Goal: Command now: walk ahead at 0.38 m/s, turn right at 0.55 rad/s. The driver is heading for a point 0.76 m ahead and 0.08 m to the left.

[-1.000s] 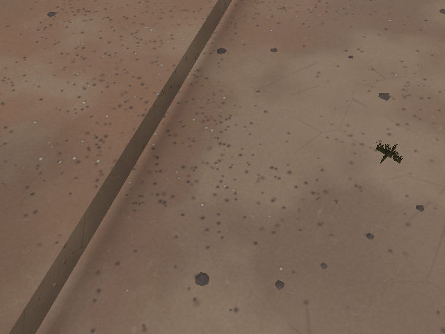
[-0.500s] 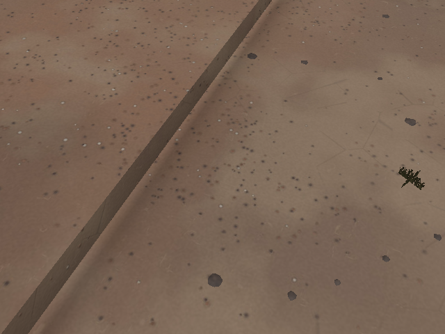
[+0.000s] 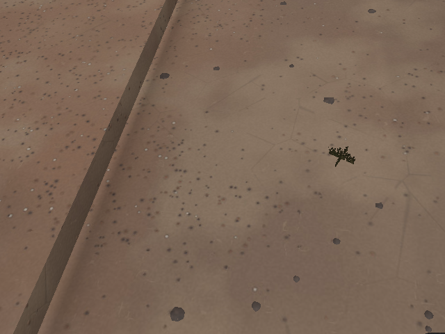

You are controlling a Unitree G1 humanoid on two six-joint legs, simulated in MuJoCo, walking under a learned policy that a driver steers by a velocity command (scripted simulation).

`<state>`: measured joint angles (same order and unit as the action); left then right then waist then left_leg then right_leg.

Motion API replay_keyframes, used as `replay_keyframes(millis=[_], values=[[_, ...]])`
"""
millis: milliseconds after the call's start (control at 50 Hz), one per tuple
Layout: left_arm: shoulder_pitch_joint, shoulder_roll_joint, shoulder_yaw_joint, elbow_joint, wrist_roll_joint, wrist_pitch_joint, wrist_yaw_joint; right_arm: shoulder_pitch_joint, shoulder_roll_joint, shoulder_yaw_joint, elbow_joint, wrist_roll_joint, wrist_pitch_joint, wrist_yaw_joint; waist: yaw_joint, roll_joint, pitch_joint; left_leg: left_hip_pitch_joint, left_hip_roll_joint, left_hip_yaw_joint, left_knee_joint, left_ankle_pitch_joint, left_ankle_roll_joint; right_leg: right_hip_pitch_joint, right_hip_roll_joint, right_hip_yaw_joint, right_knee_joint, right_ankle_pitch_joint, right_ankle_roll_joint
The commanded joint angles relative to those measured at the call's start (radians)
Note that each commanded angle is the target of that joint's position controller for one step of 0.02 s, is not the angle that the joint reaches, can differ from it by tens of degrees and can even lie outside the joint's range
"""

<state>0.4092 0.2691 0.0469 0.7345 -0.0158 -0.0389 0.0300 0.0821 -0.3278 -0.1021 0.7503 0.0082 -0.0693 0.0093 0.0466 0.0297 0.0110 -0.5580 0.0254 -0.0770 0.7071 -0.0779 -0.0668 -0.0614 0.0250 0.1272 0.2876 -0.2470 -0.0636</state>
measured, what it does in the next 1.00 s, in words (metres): walks ahead: left foot, then right foot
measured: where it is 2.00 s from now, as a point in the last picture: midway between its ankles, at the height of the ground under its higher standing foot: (265, 250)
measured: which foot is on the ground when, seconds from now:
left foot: up 0.00-0.18, down 0.20-0.68, up 0.70-1.00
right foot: down 0.00-0.20, up 0.22-0.64, down 0.66-1.00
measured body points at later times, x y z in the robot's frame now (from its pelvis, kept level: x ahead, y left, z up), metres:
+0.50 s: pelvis +0.25 +0.04 -0.01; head +0.28 +0.04 +0.44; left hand +0.47 +0.26 -0.10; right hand +0.22 -0.23 -0.13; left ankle +0.19 +0.15 -0.75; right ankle +0.36 -0.13 -0.70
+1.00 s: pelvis +0.52 -0.04 -0.01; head +0.55 -0.04 +0.44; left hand +0.56 +0.25 -0.13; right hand +0.70 -0.30 -0.11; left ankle +0.66 +0.13 -0.69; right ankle +0.48 -0.13 -0.75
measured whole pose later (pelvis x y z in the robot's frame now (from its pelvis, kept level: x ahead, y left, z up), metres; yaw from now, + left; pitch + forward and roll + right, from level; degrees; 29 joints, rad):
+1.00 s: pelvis +0.52 -0.04 -0.01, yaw +3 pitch +0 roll -2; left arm 0.33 0.28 0.07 0.80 0.01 -0.10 0.00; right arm 0.17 -0.31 -0.06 0.74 0.02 -0.03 0.02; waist 0.06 0.05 0.04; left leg -0.68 0.11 -0.06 0.88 -0.05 -0.01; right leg -0.02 0.03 -0.19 0.23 -0.21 -0.04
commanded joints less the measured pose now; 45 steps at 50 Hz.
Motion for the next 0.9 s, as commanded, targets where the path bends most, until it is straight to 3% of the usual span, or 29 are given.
replay_keyframes(millis=[20, 120, 160, 180, 200, 220, 240, 260, 280, 300, 320, 380, 420, 480, 520, 580, 620, 640, 660, 680, 700, 720, 740, 760, 780, 820, 900], values=[[0.017, 0.209, 0.062, -0.053, -0.009, -0.008, 0.005, -0.193, -0.036, 0.007, -0.114, 0.009, -0.034, 0.012, 0.041, -0.167, 0.073, -0.06, -0.028, 0.025, -0.12, 0.028, -0.02, -0.034, -0.194, 0.203, -0.108, -0.045, -0.146], [0.021, 0.196, 0.059, -0.043, -0.009, 0.0, -0.001, -0.159, -0.069, 0.007, -0.113, 0.014, -0.06, 0.032, 0.028, -0.2, 0.06, 0.085, -0.026, 0.039, -0.21, 0.005, 0.025, -0.026, -0.231, 0.245, -0.043, 0.053, -0.128], [0.001, 0.182, 0.054, -0.044, -0.005, 0.006, -0.003, -0.057, -0.097, -0.006, -0.088, 0.012, -0.067, 0.028, -0.034, -0.213, 0.023, 0.214, -0.046, 0.074, -0.267, -0.02, 0.072, -0.014, -0.215, 0.23, 0.056, 0.244, -0.102], [0.001, 0.152, 0.044, -0.047, 0.003, 0.006, -0.005, 0.051, -0.129, -0.022, -0.061, 0.007, -0.07, 0.02, -0.084, -0.19, -0.058, 0.38, -0.033, 0.065, -0.28, -0.016, 0.111, -0.043, -0.161, 0.184, 0.203, 0.371, -0.074], [-0.01, 0.101, 0.022, -0.07, 0.019, 0.005, -0.005, 0.229, -0.183, -0.033, -0.042, -0.01, -0.071, 0.013, -0.16, -0.08, -0.22, 0.653, 0.135, -0.127, -0.261, -0.095, 0.188, -0.186, -0.097, 0.127, 0.499, 0.255, -0.034], [0.101, 0.022, 0.002, -0.1, -0.008, -0.01, -0.001, 0.328, -0.276, -0.055, 0.005, -0.022, -0.062, 0.023, -0.098, 0.291, -0.313, 0.912, 0.345, -0.626, -0.39, -0.332, 0.346, -0.539, 0.072, 0.038, 0.835, -0.265, 0.041], [0.075, 0.129, 0.022, -0.079, -0.034, -0.021, 0.001, 0.303, -0.167, -0.028, 0.008, 0.002, -0.066, 0.032, -0.116, 0.199, -0.221, 0.863, 0.361, -0.715, -0.469, -0.495, 0.348, -0.677, 0.026, 0.093, 0.969, -0.304, 0.043], [-0.026, 0.176, 0.034, -0.085, -0.038, -0.026, -0.003, 0.25, -0.105, -0.01, 0.001, 0.005, -0.061, 0.027, -0.124, 0.12, -0.093, 0.757, 0.324, -0.544, -0.463, -0.445, 0.313, -0.718, -0.021, 0.081, 0.989, -0.219, 0.029], [-0.083, 0.164, 0.029, -0.092, -0.024, -0.03, -0.005, 0.208, -0.084, 0.0, -0.006, -0.004, -0.054, 0.022, -0.11, 0.055, -0.044, 0.66, 0.278, -0.417, -0.467, -0.326, 0.293, -0.695, -0.062, 0.044, 0.969, -0.146, 0.025], [-0.128, 0.153, 0.03, -0.102, -0.006, -0.036, -0.011, 0.183, -0.058, 0.009, -0.004, -0.009, -0.047, 0.019, -0.097, 0.034, -0.003, 0.585, 0.239, -0.337, -0.487, -0.225, 0.288, -0.683, -0.089, 0.025, 0.914, -0.094, 0.026], [-0.132, 0.14, 0.03, -0.106, -0.001, -0.037, -0.019, 0.17, -0.046, 0.017, -0.004, -0.018, -0.047, 0.015, -0.073, 0.057, 0.0, 0.536, 0.212, -0.279, -0.507, -0.154, 0.279, -0.641, -0.116, 0.012, 0.875, -0.058, 0.028], [-0.141, 0.086, 0.013, -0.112, 0.003, -0.031, -0.031, 0.187, -0.059, 0.018, 0.013, -0.001, -0.052, 0.008, -0.056, 0.068, 0.014, 0.473, 0.195, -0.187, -0.557, -0.013, 0.303, -0.625, -0.135, -0.04, 0.771, -0.034, 0.053], [-0.208, 0.066, 0.0, -0.141, 0.013, -0.034, -0.034, 0.195, -0.087, 0.013, 0.022, 0.006, -0.05, 0.002, -0.066, 0.045, 0.039, 0.452, 0.19, -0.131, -0.579, 0.065, 0.309, -0.64, -0.141, -0.066, 0.647, 0.026, 0.073], [-0.309, 0.043, -0.013, -0.165, 0.01, -0.048, -0.047, 0.218, -0.11, 0.013, 0.035, 0.013, -0.039, -0.002, -0.1, 0.041, 0.05, 0.426, 0.148, -0.035, -0.58, 0.125, 0.275, -0.568, -0.117, -0.107, 0.429, 0.202, 0.076], [-0.372, 0.046, -0.014, -0.179, 0.002, -0.054, -0.056, 0.266, -0.124, 0.013, 0.052, 0.019, -0.033, -0.002, -0.125, 0.039, 0.053, 0.436, 0.155, -0.021, -0.576, 0.127, 0.263, -0.515, -0.092, -0.128, 0.338, 0.279, 0.072], [-0.427, 0.073, -0.003, -0.206, -0.002, -0.058, -0.067, 0.311, -0.134, 0.013, 0.078, 0.026, -0.016, -0.005, -0.12, 0.041, 0.065, 0.523, 0.203, -0.041, -0.535, 0.181, 0.24, -0.5, -0.076, -0.11, 0.26, 0.264, 0.04], [-0.385, 0.105, 0.014, -0.204, 0.001, -0.061, -0.069, 0.313, -0.152, 0.009, 0.083, 0.024, -0.002, -0.009, -0.075, 0.05, 0.035, 0.571, 0.213, -0.054, -0.448, 0.339, 0.219, -0.414, -0.049, -0.117, 0.227, 0.199, 0.013], [-0.291, 0.132, 0.031, -0.181, 0.002, -0.062, -0.065, 0.297, -0.161, 0.008, 0.079, 0.022, 0.004, -0.011, -0.013, 0.051, -0.024, 0.556, 0.189, -0.033, -0.332, 0.474, 0.201, -0.271, -0.025, -0.138, 0.2, 0.194, -0.009], [-0.142, 0.175, 0.055, -0.141, 0.006, -0.058, -0.055, 0.291, -0.142, 0.018, 0.07, 0.013, 0.006, -0.012, 0.063, 0.04, -0.123, 0.47, 0.138, -0.004, -0.147, 0.482, 0.173, -0.04, -0.037, -0.136, 0.205, 0.209, -0.036], [0.04, 0.256, 0.076, -0.117, 0.022, -0.05, -0.04, 0.298, -0.068, 0.046, 0.035, -0.019, 0.003, -0.012, 0.12, -0.089, -0.294, 0.26, 0.064, 0.032, 0.181, 0.151, 0.134, 0.268, -0.252, 0.082, 0.251, 0.213, -0.095], [0.05, 0.294, 0.077, -0.106, 0.032, -0.045, -0.049, 0.45, 0.038, 0.075, 0.03, 0.007, -0.011, -0.008, 0.034, -0.36, -0.442, -0.041, -0.075, -0.002, 0.486, -0.503, 0.091, 0.489, -0.462, 0.536, 0.112, -0.041, -0.227], [0.026, 0.185, 0.053, -0.114, 0.026, -0.045, -0.049, 0.374, -0.086, 0.046, 0.044, 0.034, -0.017, -0.006, 0.074, -0.232, -0.344, -0.133, -0.029, -0.081, 0.582, -0.488, 0.094, 0.404, -0.424, 0.545, 0.038, -0.147, -0.189], [-0.037, 0.15, 0.04, -0.109, 0.018, -0.046, -0.046, 0.281, -0.121, 0.031, 0.013, 0.048, -0.018, -0.005, 0.063, -0.184, -0.192, -0.184, 0.012, -0.052, 0.587, -0.393, 0.097, 0.278, -0.396, 0.377, 0.021, -0.105, -0.155], [-0.098, 0.132, 0.033, -0.106, 0.019, -0.05, -0.047, 0.238, -0.105, 0.034, 0.004, 0.038, -0.017, -0.009, 0.031, -0.115, -0.12, -0.154, 0.054, -0.032, 0.554, -0.311, 0.091, 0.151, -0.357, 0.27, -0.005, 0.004, -0.142], [-0.143, 0.109, 0.029, -0.101, 0.024, -0.055, -0.05, 0.224, -0.093, 0.03, 0.002, 0.023, -0.01, -0.011, 0.002, -0.111, -0.069, -0.122, 0.08, -0.032, 0.51, -0.26, 0.085, 0.056, -0.321, 0.183, -0.038, 0.081, -0.136], [-0.185, 0.089, 0.03, -0.087, 0.031, -0.074, -0.05, 0.264, -0.054, 0.031, 0.013, 0.028, 0.016, -0.009, -0.043, -0.132, -0.047, -0.033, 0.106, -0.033, 0.482, -0.204, 0.073, -0.047, -0.292, 0.074, -0.106, 0.146, -0.137], [-0.197, 0.114, 0.044, -0.043, 0.029, -0.093, -0.042, 0.199, -0.024, 0.033, -0.023, 0.017, 0.046, -0.011, -0.058, -0.09, 0.028, -0.105, 0.116, -0.045, 0.374, -0.099, 0.049, -0.086, -0.293, -0.079, -0.169, 0.261, -0.145]])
